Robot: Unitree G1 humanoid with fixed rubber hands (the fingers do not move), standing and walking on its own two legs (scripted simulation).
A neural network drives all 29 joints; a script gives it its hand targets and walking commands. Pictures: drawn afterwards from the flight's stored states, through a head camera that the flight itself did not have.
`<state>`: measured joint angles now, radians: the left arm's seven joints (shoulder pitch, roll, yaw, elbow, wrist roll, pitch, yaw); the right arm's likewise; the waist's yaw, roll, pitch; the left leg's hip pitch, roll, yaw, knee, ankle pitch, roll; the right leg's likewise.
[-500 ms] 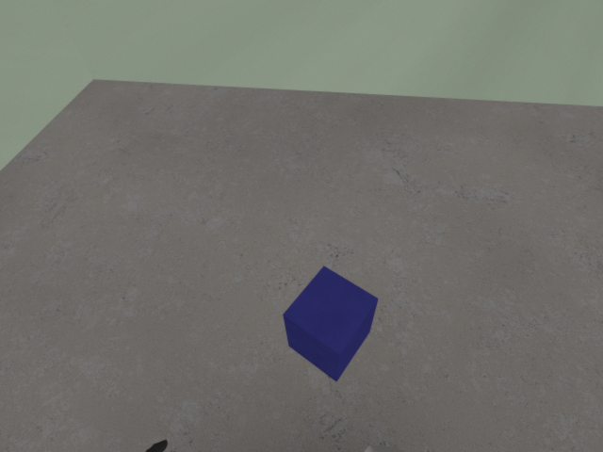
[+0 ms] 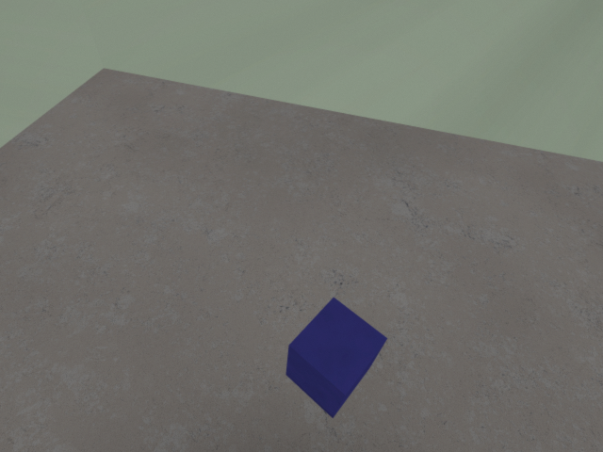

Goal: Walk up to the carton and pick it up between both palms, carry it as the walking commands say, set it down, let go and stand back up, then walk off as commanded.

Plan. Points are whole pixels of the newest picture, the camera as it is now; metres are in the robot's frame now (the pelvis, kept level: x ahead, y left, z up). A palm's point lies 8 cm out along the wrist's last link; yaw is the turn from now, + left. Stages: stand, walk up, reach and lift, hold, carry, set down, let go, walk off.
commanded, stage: walk up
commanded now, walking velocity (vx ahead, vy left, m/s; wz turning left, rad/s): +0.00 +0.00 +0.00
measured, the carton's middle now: (333, 357) +0.48 -0.13 -0.65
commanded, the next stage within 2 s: none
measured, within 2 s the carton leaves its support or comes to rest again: neither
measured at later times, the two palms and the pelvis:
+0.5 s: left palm out of the picture +0.00 +0.20 -0.14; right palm out of the picture +0.00 -0.23 -0.14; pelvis +0.01 -0.02 +0.00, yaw +0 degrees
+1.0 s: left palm out of the picture -0.01 +0.18 -0.15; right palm out of the picture +0.01 -0.24 -0.15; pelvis +0.03 -0.03 +0.00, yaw +0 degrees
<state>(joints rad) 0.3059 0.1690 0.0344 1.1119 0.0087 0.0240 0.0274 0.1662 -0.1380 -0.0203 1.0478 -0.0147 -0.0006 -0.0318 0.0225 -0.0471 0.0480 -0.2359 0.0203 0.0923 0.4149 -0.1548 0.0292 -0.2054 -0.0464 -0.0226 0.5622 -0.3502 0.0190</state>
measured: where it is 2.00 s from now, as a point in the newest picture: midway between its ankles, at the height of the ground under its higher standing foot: outside the picture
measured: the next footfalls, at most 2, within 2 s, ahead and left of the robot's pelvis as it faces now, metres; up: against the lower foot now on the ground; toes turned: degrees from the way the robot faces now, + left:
right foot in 0.12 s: +0.03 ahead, -0.13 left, +0.00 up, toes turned -3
left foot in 1.68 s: +0.20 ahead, +0.20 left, +0.00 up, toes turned -9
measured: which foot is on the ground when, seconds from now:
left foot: down 0.00-1.00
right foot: up 0.00-0.10, down 0.12-1.00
